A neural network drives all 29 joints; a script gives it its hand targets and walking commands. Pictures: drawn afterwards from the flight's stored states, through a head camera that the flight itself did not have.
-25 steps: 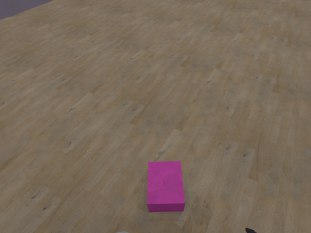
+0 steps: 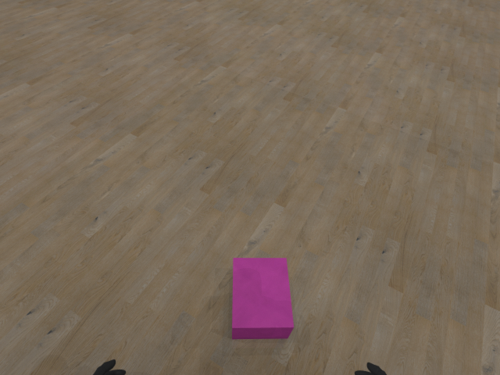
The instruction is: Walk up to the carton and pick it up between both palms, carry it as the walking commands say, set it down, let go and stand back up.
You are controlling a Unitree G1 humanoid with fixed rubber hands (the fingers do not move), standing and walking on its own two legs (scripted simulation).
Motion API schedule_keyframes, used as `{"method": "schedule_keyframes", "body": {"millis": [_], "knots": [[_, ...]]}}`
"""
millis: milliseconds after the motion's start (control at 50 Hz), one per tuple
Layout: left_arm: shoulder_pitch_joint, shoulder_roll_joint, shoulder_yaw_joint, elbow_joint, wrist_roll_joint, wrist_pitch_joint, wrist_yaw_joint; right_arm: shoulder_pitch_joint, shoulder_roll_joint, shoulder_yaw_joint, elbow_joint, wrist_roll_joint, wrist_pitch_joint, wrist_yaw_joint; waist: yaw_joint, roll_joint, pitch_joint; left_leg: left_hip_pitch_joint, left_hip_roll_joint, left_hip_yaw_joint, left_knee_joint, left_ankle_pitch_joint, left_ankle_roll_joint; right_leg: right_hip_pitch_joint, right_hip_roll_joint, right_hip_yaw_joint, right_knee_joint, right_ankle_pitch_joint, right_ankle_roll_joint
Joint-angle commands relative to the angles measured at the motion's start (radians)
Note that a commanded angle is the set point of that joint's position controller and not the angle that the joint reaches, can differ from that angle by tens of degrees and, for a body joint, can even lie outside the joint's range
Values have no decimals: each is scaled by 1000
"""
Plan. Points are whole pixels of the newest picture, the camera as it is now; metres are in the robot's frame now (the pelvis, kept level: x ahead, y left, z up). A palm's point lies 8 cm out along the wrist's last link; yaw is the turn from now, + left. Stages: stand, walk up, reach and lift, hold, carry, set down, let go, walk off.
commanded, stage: walk up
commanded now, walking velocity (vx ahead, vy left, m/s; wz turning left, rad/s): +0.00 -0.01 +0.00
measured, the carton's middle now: (259, 297) +0.48 -0.05 -0.69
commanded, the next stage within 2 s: none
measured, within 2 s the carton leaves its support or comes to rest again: neither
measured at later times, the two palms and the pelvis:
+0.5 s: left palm out of the picture +0.04 +0.25 -0.12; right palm out of the picture +0.08 -0.25 -0.11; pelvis -0.02 -0.01 +0.00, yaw +0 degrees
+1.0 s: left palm out of the picture +0.00 +0.19 -0.11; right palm out of the picture +0.15 -0.32 -0.12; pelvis +0.05 -0.07 +0.01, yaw +4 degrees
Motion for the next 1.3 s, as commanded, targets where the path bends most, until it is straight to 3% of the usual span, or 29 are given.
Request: {"method": "schedule_keyframes", "body": {"millis": [0, 80, 200, 440, 460, 480, 500, 520, 580, 680, 700, 720, 740, 780, 840, 860, 880, 900, 920, 980, 1040, 1060, 1080, 1100, 1120, 1160, 1200, 1240, 1280], "knots": [[84, 79, 0, 7, 10, -36, 5, 26, -120, -28, -4, 7, 2, 6, -14, -25, -71, -5, 51, -145, -160, 201, 27, 168, -115, 104, -327, 381, -79], [32, 89, -4, -5, 11, -32, 12, 27, -133, -29, 5, 10, 7, 6, -55, -96, -33, 132, 21, -85, -173, 170, 3, 18, -120, 97, -312, 348, -105], [55, 72, -6, -20, 11, -23, 6, 16, -153, -30, 2, 1, 7, 12, -37, 21, 9, 56, 75, -151, -230, 148, 17, 17, -64, 61, -284, 180, -89], [63, 83, -13, -35, 14, -24, -4, -1, -169, -34, -7, -9, 8, 12, -33, 39, 73, -21, 78, -205, -304, -68, 9, -41, -37, 87, -302, 5, -82], [106, 93, -7, -22, 22, -22, -8, 35, -193, -51, 9, -14, 12, 6, -28, 35, 35, -40, 118, -229, -283, -137, 26, -24, -42, 22, -244, -44, -74], [62, 162, 15, -51, 12, -3, -31, 187, -289, -92, 23, -30, 23, -1, -104, 28, -6, 88, 266, -513, -403, -474, 115, -190, 10, -68, -54, -284, -33], [-16, 142, 24, -103, 12, 7, -44, 212, -360, -119, 31, -27, 28, -6, -117, 191, 46, 67, 424, -726, -528, -582, 176, -293, 16, -84, 195, -197, -3], [-29, 148, 33, -119, 16, 10, -52, 177, -368, -128, 18, -26, 30, -13, -91, 168, 80, 29, 448, -740, -545, -550, 191, -315, -32, -11, 278, -151, -3], [74, 129, 16, -69, 21, -7, -56, 39, -333, -114, -20, -31, 18, -8, -26, 183, 61, -92, 356, -538, -498, -444, 141, -182, -46, -17, 223, -123, -17], [207, 93, 0, 14, 11, -16, -47, -6, -295, -111, -48, -25, 27, -5, 39, 181, 19, -220, 156, -286, -321, -332, 32, 211, 54, -159, -225, -4, -29], [304, 127, 9, 42, 17, -20, -39, -29, -258, -99, -63, -21, 28, -3, 80, 47, 22, -272, 66, -205, -141, -341, -17, 258, -15, -29, -414, -111, -52], [363, 229, 32, 56, 20, -25, -32, -49, -175, -80, -95, -16, 28, -1, 115, -326, 49, -358, -67, -58, 263, -315, -48, 205, -247, 330, -616, -348, -109], [265, 232, 19, 22, 17, -21, -26, -79, -164, -68, -105, -18, 34, -3, 69, -255, 110, -377, -26, -63, 405, -293, -37, 87, -292, 375, -606, -396, -159], [191, 179, 5, -6, 15, -28, -24, -58, -167, -75, -83, -18, 26, 6, 31, -164, 127, -385, -8, -92, 446, -186, -32, 86, -239, 300, -564, -289, -174], [237, 146, -4, -1, 11, -56, -4, -59, -148, -64, -59, -18, 11, 29, 32, -127, 79, -387, 7, -53, 468, -107, -44, 220, -213, 223, -483, 179, -201], [267, 146, -3, 1, 5, -67, 3, -59, -143, -59, -56, -22, 3, 32, 43, -113, 50, -399, 5, -54, 466, -91, -48, 294, -229, 225, -429, 414, -203], [254, 127, -12, -1, -1, -72, 19, -51, -129, -56, -43, -17, 3, 19, 24, -89, 58, -364, 5, -59, 424, -101, -62, 294, -229, 151, -306, 929, -182], [254, 137, -6, -4, -3, -71, 24, -35, -130, -55, -43, -3, 11, 10, 21, -123, 32, -328, -11, -39, 385, -144, -65, 298, -237, 110, -234, 1257, -184], [267, 141, -4, 2, -2, -67, 29, -40, -126, -51, -48, 4, 15, 7, 30, -159, 6, -304, -21, -22, 356, -160, -57, 298, -226, 83, -211, 1317, -196], [274, 130, 4, -2, 10, -38, 32, -83, -109, -30, -67, 8, 23, 1, 38, -231, -1, -208, -42, 19, 179, -147, -49, 241, -174, 32, -194, 1141, -201], [238, 138, 17, -4, -3, -17, 33, 42, -119, -27, -21, 13, 7, -17, -26, -178, -24, -18, -46, 46, -111, 63, -45, 185, -112, -11, -87, 982, -157], [218, 136, 28, -13, -18, -16, 28, 156, -169, -45, 11, 12, -4, -29, -69, -98, -89, 139, 18, 3, -214, 294, -29, 136, -71, -43, 25, 790, -114], [223, 94, 23, -37, -26, -24, 22, 251, -271, -76, 36, 4, -15, -41, -95, 114, -165, 343, 274, -251, -182, 811, 54, -67, 14, -87, 266, 376, -44], [162, 66, 22, -75, -35, -21, 19, 311, -318, -93, 58, 19, -17, -45, -104, 266, -181, 442, 488, -527, -157, 1319, 181, -294, 94, -41, 423, -256, -22], [114, 69, 26, -73, -31, -10, 22, 241, -279, -88, 45, 21, -22, -32, -81, 203, -169, 359, 462, -422, -152, 1294, 227, -236, 25, 21, 452, -277, -22], [115, 47, -2, -68, -14, -19, 10, 90, -198, -42, 13, 0, -20, -25, -48, 217, -90, 218, 327, -275, -192, 1017, 170, -177, 8, 12, 276, -154, -31], [116, 35, -21, -55, -8, -18, 2, 27, -192, -38, 7, -10, -15, -26, -30, 291, -76, 205, 217, -199, -195, 972, 105, -80, 27, -50, 26, -91, -21], [161, 27, -17, -18, -15, -24, 2, 37, -197, -44, -3, -5, -4, -26, -2, 244, -144, 208, 202, -187, -126, 944, 82, 26, 52, -89, -144, 56, -18], [155, 68, -10, 9, -8, -32, 7, 41, -169, -48, -7, -4, -2, -21, 17, 122, -140, 52, 158, -178, -103, 560, 45, 182, -21, -25, -242, 379, -48]]}}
